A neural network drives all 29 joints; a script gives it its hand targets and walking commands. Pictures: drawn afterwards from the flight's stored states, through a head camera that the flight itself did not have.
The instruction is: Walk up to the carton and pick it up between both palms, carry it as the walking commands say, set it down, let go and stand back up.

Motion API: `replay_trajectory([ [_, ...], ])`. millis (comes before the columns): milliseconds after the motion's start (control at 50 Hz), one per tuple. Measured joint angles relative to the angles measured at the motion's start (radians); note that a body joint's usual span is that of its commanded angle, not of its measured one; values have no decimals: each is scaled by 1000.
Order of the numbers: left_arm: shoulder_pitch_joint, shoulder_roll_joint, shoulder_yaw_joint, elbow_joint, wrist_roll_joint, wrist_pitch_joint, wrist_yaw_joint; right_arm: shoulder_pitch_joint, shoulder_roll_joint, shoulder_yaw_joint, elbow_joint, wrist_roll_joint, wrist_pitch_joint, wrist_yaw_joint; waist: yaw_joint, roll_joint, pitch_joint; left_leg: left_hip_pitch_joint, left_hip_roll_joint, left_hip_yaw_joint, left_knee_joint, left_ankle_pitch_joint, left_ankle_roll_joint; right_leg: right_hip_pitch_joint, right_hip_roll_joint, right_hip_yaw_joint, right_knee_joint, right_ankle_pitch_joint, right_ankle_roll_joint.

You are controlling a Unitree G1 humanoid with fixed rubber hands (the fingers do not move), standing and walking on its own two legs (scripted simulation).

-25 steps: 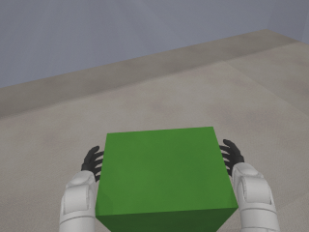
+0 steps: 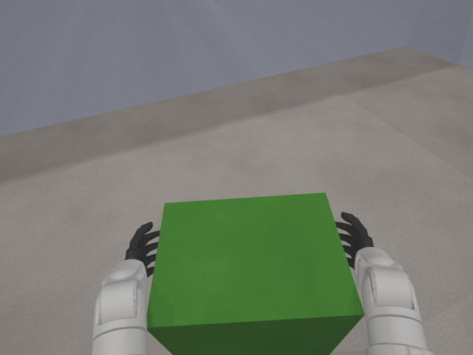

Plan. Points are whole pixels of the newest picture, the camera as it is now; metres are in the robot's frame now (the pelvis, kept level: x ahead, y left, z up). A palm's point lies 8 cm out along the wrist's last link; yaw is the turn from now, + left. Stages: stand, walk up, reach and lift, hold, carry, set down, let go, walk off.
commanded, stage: hold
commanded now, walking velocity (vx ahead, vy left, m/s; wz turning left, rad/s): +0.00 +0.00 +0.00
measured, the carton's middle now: (250, 282) +0.28 +0.00 -0.04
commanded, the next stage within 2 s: carry in 0.28 s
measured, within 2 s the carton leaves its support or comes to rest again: neither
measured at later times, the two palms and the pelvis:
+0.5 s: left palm (169, 247) +0.30 +0.14 +0.05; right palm (398, 261) +0.25 -0.24 +0.05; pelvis -0.01 -0.03 -0.02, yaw -9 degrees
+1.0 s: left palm (237, 297) +0.20 +0.02 +0.06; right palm out of the picture +0.11 -0.35 +0.06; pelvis -0.08 -0.09 -0.03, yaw -16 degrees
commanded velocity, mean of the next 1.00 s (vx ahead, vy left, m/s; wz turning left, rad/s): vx -0.18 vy -0.06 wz -0.19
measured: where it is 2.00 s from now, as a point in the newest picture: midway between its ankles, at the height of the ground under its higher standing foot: outside the picture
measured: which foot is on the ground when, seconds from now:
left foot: down 0.00-0.60, up 0.62-1.00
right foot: down 0.00-0.32, up 0.34-0.58, down 0.60-1.00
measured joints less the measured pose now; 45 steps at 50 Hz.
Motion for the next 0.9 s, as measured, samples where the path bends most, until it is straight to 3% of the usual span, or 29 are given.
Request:
replay_trajectory([
  [260, 19, -4, -8, -21, -2, 1, 2, 19, -3, 8, -19, 7, 0, 1, -1, 1, 5, 7, -1, 2, -5, 0, 2, 7, -1, 1, -4, -1, 1],
  [360, 4, 27, -11, -39, -27, 14, 5, -11, 7, 24, -29, -3, 11, -9, 17, -20, -78, -174, 1, 45, 181, -87, -2, -227, 7, -14, 266, -90, -4],
  [420, 0, 67, -31, -88, -74, 55, 17, -10, 6, 62, -86, 14, 49, -37, 34, -16, -95, -231, 40, 89, 243, -122, -13, -385, 0, -84, 556, -272, 2],
  [460, -9, 82, -46, -131, -104, 104, 29, 0, -6, 82, -144, 34, 95, -56, 41, -5, -100, -256, 76, 107, 266, -136, -27, -445, -16, -121, 633, -296, 8],
  [500, -14, 93, -62, -193, -138, 164, 46, 9, -20, 89, -219, 65, 153, -68, 44, 9, -101, -278, 117, 125, 287, -148, -48, -470, -32, -143, 608, -288, 14],
  [560, -6, 95, -76, -296, -174, 246, 65, 28, -32, 89, -337, 103, 239, -79, 37, 35, -108, -307, 184, 151, 329, -176, -85, -446, -38, -171, 446, -235, 13],
  [580, -2, 89, -79, -324, -178, 269, 73, 37, -34, 88, -372, 111, 266, -82, 31, 42, -112, -319, 206, 157, 356, -193, -99, -419, -35, -180, 367, -198, 9],
  [600, -1, 80, -78, -347, -180, 291, 76, 45, -40, 85, -403, 119, 289, -83, 26, 48, -117, -339, 229, 163, 402, -215, -108, -403, -31, -194, 307, -85, -2],
  [620, 0, 61, -78, -360, -176, 306, 78, 54, -53, 79, -423, 129, 308, -82, 21, 53, -121, -375, 241, 158, 481, -280, -109, -425, -18, -199, 325, -42, -17],
  [680, 24, 1, -83, -400, -152, 349, 92, 75, -90, 52, -455, 173, 361, -74, -20, 29, -105, -491, 191, 134, 769, -463, -89, -460, -12, -193, 382, -96, -54],
  [740, 76, -29, -90, -478, -133, 385, 101, 78, -104, 38, -476, 212, 402, -70, -57, 11, -79, -567, 141, 149, 926, -418, -70, -462, -5, -187, 365, -86, -68],
  [800, 112, -37, -82, -553, -130, 409, 102, 78, -93, 37, -503, 228, 416, -67, -68, -3, -63, -587, 99, 162, 933, -376, -50, -465, 6, -183, 343, -57, -86],
  [900, 133, -23, -68, -615, -141, 439, 96, 86, -61, 44, -536, 214, 426, -61, -41, -22, -74, -544, 36, 166, 803, -366, -23, -478, 8, -183, 304, -5, -101],
])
